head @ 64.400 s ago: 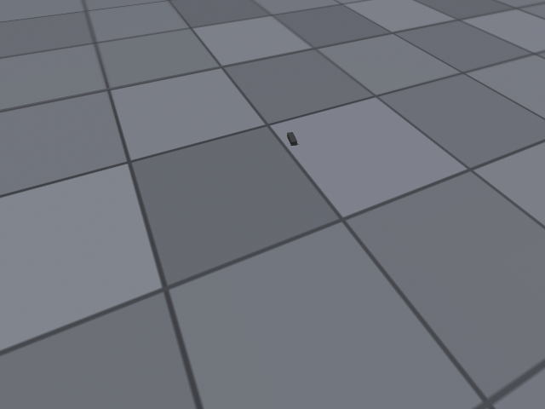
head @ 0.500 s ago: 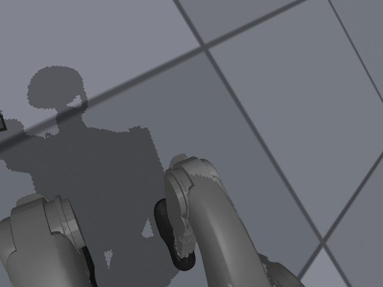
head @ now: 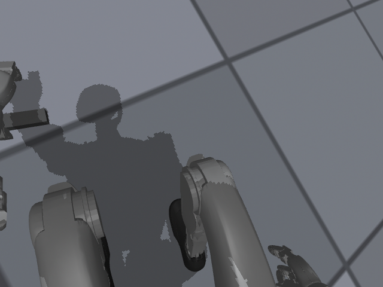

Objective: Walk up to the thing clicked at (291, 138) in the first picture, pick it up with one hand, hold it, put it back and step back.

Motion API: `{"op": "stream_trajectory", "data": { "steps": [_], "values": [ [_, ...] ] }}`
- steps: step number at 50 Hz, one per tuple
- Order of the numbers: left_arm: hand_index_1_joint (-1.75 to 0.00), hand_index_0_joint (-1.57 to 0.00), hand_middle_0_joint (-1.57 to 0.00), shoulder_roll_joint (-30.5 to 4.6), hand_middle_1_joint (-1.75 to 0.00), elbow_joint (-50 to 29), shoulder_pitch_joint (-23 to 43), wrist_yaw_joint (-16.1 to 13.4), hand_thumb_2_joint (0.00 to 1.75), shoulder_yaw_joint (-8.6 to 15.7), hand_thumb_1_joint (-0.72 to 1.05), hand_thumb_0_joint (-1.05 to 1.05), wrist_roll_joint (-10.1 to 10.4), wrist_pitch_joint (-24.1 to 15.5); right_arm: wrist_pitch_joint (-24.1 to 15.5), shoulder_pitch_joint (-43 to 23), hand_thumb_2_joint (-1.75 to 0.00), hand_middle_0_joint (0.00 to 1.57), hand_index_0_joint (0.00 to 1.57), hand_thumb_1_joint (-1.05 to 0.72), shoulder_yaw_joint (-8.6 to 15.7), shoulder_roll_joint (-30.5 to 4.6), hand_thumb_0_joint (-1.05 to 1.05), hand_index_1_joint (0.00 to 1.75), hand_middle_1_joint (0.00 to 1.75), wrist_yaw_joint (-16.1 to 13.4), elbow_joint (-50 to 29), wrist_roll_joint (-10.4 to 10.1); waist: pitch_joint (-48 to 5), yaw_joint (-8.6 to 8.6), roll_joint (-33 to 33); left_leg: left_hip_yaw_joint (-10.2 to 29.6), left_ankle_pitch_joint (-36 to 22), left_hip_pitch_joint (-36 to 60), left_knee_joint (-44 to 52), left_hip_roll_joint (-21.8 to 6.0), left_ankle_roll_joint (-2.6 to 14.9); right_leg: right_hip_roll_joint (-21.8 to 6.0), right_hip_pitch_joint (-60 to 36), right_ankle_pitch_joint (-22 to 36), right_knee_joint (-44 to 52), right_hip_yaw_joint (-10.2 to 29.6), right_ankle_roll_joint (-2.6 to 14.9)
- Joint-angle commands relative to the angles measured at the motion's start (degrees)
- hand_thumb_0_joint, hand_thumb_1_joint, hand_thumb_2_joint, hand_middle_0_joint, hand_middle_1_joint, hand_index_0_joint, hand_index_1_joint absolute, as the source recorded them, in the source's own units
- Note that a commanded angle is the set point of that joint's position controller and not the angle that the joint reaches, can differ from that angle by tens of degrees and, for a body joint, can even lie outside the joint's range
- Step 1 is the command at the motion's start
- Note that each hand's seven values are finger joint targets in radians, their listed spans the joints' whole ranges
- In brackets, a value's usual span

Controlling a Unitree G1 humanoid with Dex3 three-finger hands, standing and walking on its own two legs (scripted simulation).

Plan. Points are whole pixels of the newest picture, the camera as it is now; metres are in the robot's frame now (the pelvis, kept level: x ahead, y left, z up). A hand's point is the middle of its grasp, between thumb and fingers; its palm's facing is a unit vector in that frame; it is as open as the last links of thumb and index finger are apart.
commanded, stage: withdraw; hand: left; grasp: from above
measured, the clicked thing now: (25, 119) +0.52 +0.28 -0.32
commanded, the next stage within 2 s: home in 0.02 s
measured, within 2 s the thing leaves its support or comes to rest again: neither
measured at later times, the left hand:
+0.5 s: hand out of the picture +0.48 +0.29 -0.08, palm faces -0.33 -0.38 -0.87, open 9.8 cm
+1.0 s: hand out of the picture +0.29 +0.24 +0.13, palm faces +0.03 -0.92 -0.39, open 7.4 cm
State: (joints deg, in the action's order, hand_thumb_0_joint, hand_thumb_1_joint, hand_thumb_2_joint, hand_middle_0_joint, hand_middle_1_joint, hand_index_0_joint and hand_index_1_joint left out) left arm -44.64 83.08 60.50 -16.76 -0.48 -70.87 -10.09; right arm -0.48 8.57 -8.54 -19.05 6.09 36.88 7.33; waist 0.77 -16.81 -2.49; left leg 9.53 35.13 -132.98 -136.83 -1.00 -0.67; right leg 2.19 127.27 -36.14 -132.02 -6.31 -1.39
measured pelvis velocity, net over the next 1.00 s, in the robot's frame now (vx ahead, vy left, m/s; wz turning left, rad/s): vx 0.03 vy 0.00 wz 0.13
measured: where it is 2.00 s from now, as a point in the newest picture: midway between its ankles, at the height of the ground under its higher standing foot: (147, 262)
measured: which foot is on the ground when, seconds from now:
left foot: down 0.00-1.00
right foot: down 0.00-1.00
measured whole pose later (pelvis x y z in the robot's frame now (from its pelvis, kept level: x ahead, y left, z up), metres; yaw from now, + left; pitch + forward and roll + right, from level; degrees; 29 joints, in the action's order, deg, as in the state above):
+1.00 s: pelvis +0.03 +0.00 +0.24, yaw +7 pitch +26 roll -5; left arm -19.0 19.2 4.4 -3.9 1.8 -6.6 16.4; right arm -4.1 5.5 -1.4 -13.2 -2.6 32.3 -2.3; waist -11.1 -3.6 1.7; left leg 4.6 33.6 -86.6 -94.2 -1.2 -0.5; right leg 0.4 82.5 -34.9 -91.4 -3.3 -0.6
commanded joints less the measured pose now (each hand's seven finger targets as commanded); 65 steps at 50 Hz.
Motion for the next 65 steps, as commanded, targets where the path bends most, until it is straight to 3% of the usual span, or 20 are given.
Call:
{"op": "stream_trajectory", "data": {
  "steps": [1, 5, 9, 12, 18, 20, 22, 24, 28, 31, 34, 37, 38, 41, 44, 46, 51, 54, 56, 65],
  "values": [
    [-0.88, -0.16, -0.16, -17.20, -0.88, -5.24, 28.34, -6.92, 0.90, 3.21, -0.40, 0.00, -1.11, 0.47, -1.60, 11.97, -0.89, 0.20, 0.20, -0.89, 2.89, -12.94, 0.00, 0.30, 0.30, -0.82, 0.66, 1.33, -37.41, -3.52, 22.20, -4.97, -0.86, 26.89, 12.00, 0.24, 1.67, 2.38, -15.65, 2.91, 13.37, -2.56, 3.83],
    [-0.84, -0.22, -0.21, -17.62, -0.84, -6.26, 30.02, -6.89, 0.86, 2.98, -0.35, 0.00, -0.93, 1.38, -2.70, 13.73, -0.90, 0.20, 0.20, -0.89, 2.83, -13.78, 0.00, 0.30, 0.30, -0.76, 1.81, 2.02, -39.76, -4.08, 26.19, -4.65, -3.08, 29.58, 11.73, -0.18, 1.31, 2.16, -15.28, 7.01, 11.15, -4.41, 3.80],
    [-0.73, -0.23, -0.26, -18.10, -0.71, -9.65, 23.88, -5.29, 0.98, 4.32, -0.18, 0.00, 0.94, 3.48, -2.69, 14.84, -0.89, 0.20, 0.20, -0.88, 3.77, -14.29, 0.00, 0.30, 0.30, -0.21, 1.23, 1.68, -46.38, -1.19, 28.15, -5.17, -8.88, 32.69, 11.27, -0.15, 1.18, 1.87, -18.39, 12.34, 10.33, -4.90, 3.77],
    [-0.61, -0.22, -0.24, -17.90, -0.59, -15.68, 20.40, -3.11, 0.92, 5.80, 0.01, 0.00, 4.70, 5.57, -1.95, 16.90, -0.90, 0.20, 0.20, -0.89, 5.01, -14.25, 0.00, 0.30, 0.30, 0.45, 0.84, 0.98, -50.31, 0.63, 27.94, -5.66, -13.51, 34.94, 12.52, -0.11, 1.24, 1.89, -22.37, 15.98, 11.80, -4.81, 3.62],
    [-0.37, -0.19, -0.20, -15.62, -0.37, -31.30, 8.96, 3.73, 0.83, 10.47, 0.49, 0.00, 15.51, 9.09, 0.75, 18.06, -0.90, 0.20, 0.20, -0.90, 8.97, -13.45, 0.00, 0.30, 0.30, 1.11, -1.61, -1.99, -57.36, 6.36, 26.68, -6.23, -18.06, 40.75, 17.95, 0.23, 1.43, 1.63, -28.68, 18.01, 16.31, -3.07, 3.94],
    [-0.32, -0.19, -0.19, -12.02, -0.31, -38.18, 3.92, 6.54, 0.81, 10.38, 0.62, 0.00, 20.37, 10.21, 1.60, 17.76, -0.90, 0.20, 0.20, -0.90, 10.04, -12.43, 0.00, 0.30, 0.30, 1.13, -2.74, -3.10, -57.38, 7.42, 24.06, -6.84, -16.48, 40.19, 20.31, 0.38, 1.86, 1.50, -31.33, 17.18, 19.26, -1.94, 3.85],
    [-0.29, -0.19, -0.19, -6.19, -0.29, -39.24, -4.87, 9.46, 0.84, 8.98, 0.76, 0.00, 24.69, 11.71, 2.12, 16.54, -0.90, 0.20, 0.20, -0.90, 10.71, -11.15, 0.00, 0.30, 0.30, 1.00, -2.83, -4.04, -52.18, 7.52, 19.13, -6.82, -15.31, 38.38, 22.33, 0.20, 2.38, 1.58, -31.57, 16.50, 21.66, -1.22, 3.58],
    [-0.30, -0.20, -0.20, -4.33, -0.30, -43.72, -9.75, 11.69, 0.90, 9.73, 0.89, 0.00, 28.80, 12.68, 2.55, 15.36, -0.90, 0.20, 0.20, -0.90, 11.43, -10.61, 0.00, 0.30, 0.30, 0.43, -3.32, -4.81, -48.25, 8.48, 15.58, -6.51, -13.35, 37.58, 24.87, 0.23, 2.67, 1.37, -31.63, 14.92, 24.38, -0.37, 3.74],
    [-0.30, -0.20, -0.20, 3.76, -0.30, -54.45, -16.05, 15.08, 0.90, 5.76, 0.90, 0.00, 36.49, 14.26, 2.53, 12.12, -0.90, 0.20, 0.20, -0.90, 12.58, -8.96, 0.00, 0.30, 0.30, -0.82, -5.97, -5.98, -45.68, 8.22, 11.87, -5.33, -6.05, 40.11, 30.92, -0.16, 2.84, 0.85, -34.00, 9.35, 30.25, 0.38, 3.61],
    [-0.30, -0.20, -0.20, 5.31, -0.30, -59.53, -21.12, 15.23, 0.90, 6.28, 0.90, 0.00, 42.24, 14.90, 1.42, 9.52, -0.90, 0.20, 0.20, -0.90, 13.31, -8.39, 0.00, 0.30, 0.30, -2.10, -7.03, -6.87, -43.14, 9.48, 10.37, -4.21, 0.00, 43.79, 36.38, -0.41, 2.54, 0.62, -35.49, 4.62, 34.37, 0.65, 3.48],
    [-0.30, -0.20, -0.20, 7.97, -0.30, -64.63, -23.65, 14.49, 0.90, 4.88, 0.90, 0.00, 46.26, 15.52, -0.08, 6.60, -0.90, 0.20, 0.20, -0.90, 13.03, -7.08, 0.00, 0.30, 0.30, -3.54, -7.82, -7.68, -41.45, 9.52, 12.05, -3.44, 4.08, 48.66, 41.63, -0.53, 2.43, 0.39, -37.70, 2.88, 37.66, 1.42, 3.11],
    [-0.30, -0.20, -0.20, 9.07, -0.30, -67.21, -28.99, 12.98, 0.90, 6.49, 0.90, 0.00, 49.75, 17.06, -1.70, 4.67, -0.90, 0.20, 0.20, -0.90, 12.96, -6.67, 0.00, 0.30, 0.30, -5.22, -7.85, -8.34, -41.19, 10.89, 13.10, -3.26, 3.58, 54.86, 46.31, -0.52, 1.97, -0.04, -40.97, 3.51, 40.70, 2.23, 2.96],
    [-0.30, -0.20, -0.20, 10.45, -0.30, -69.90, -30.27, 12.77, 0.90, 5.69, 0.90, 0.00, 51.35, 17.68, -2.25, 3.90, -0.90, 0.20, 0.20, -0.90, 12.91, -6.55, 0.00, 0.30, 0.30, -5.82, -8.00, -8.58, -41.37, 11.03, 13.85, -2.92, 3.12, 57.08, 48.21, -0.51, 1.77, -0.25, -42.22, 3.88, 41.85, 2.41, 2.93],
    [-0.30, -0.20, -0.20, 13.72, -0.30, -69.56, -35.44, 12.00, 0.90, 5.08, 0.90, 0.00, 55.31, 20.21, -3.62, 1.74, -0.90, 0.20, 0.20, -0.90, 12.37, -5.92, 0.00, 0.30, 0.30, -7.38, -7.84, -9.08, -36.73, 10.38, 12.63, -2.40, 4.24, 60.99, 52.51, -0.58, 1.62, -0.42, -44.20, 2.83, 46.01, 2.89, 2.77],
    [-0.30, -0.20, -0.20, 14.21, -0.30, -74.40, -39.77, 11.64, 0.90, 6.45, 0.90, 0.00, 60.33, 21.92, -4.79, 0.55, -0.90, 0.20, 0.20, -0.90, 11.88, -5.09, 0.00, 0.30, 0.30, -8.50, -9.11, -9.37, -37.98, 11.48, 12.35, -3.03, 2.40, 65.12, 55.83, -0.15, 1.78, -0.65, -50.07, 3.51, 50.12, 3.76, 2.74],
    [-0.30, -0.20, -0.20, 15.93, -0.30, -75.18, -44.06, 11.56, 0.90, 6.13, 0.90, 0.00, 63.60, 23.43, -5.51, 0.06, -0.90, 0.20, 0.20, -0.90, 11.49, -4.49, 0.00, 0.30, 0.30, -9.19, -9.69, -9.42, -36.60, 10.98, 10.27, -3.54, 1.15, 67.05, 57.94, 0.00, 1.98, -0.72, -54.01, 4.04, 53.60, 4.13, 2.60],
    [-0.30, -0.20, -0.20, 19.13, -0.30, -78.43, -51.58, 11.08, 0.90, 6.34, 0.90, 0.00, 68.40, 26.37, -7.20, -0.28, -0.90, 0.20, 0.20, -0.90, 10.09, -2.57, 0.00, 0.30, 0.30, -10.98, -10.81, -9.82, -31.79, 11.41, 8.53, -3.83, 0.24, 72.43, 64.70, 0.16, 2.00, -0.76, -62.26, 4.33, 61.56, 4.88, 2.53],
    [-0.30, -0.20, -0.20, 20.57, -0.30, -80.52, -57.19, 10.98, 0.90, 7.98, 0.90, 0.00, 71.06, 28.30, -7.90, 1.00, -0.90, 0.20, 0.20, -0.90, 9.70, -2.00, 0.00, 0.30, 0.30, -12.32, -11.09, -9.98, -31.51, 11.92, 7.85, -3.99, -5.39, 78.15, 68.24, 0.04, 1.78, -0.76, -68.22, 8.92, 65.21, 4.51, 2.47],
    [-0.30, -0.20, -0.20, 22.54, -0.30, -82.41, -60.99, 11.27, 0.90, 7.46, 0.90, 0.00, 72.60, 29.33, -8.51, 1.64, -0.90, 0.20, 0.20, -0.90, 9.24, -1.61, 0.00, 0.30, 0.30, -13.28, -11.26, -10.01, -29.73, 12.04, 7.75, -3.94, -8.05, 80.83, 71.08, 0.00, 1.63, -0.78, -71.38, 11.17, 67.47, 4.26, 2.40],
    [-0.30, -0.20, -0.20, 25.30, -0.30, -92.00, -76.37, 12.14, 0.90, 7.34, 0.90, 0.00, 75.18, 31.77, -11.00, 5.09, -0.90, 0.20, 0.20, -0.90, 8.71, -0.07, 0.00, 0.30, 0.30, -16.35, -13.54, -9.49, -22.61, 12.39, 6.83, -6.42, -16.22, 91.63, 80.99, 0.87, 1.64, -0.65, -85.60, 17.94, 80.34, 4.02, 1.91]
  ]
}}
